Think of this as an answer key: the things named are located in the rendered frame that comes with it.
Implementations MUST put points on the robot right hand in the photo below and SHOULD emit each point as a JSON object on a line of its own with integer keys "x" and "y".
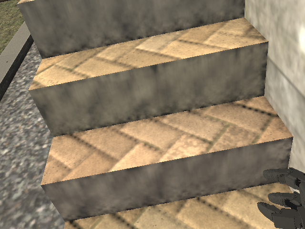
{"x": 286, "y": 218}

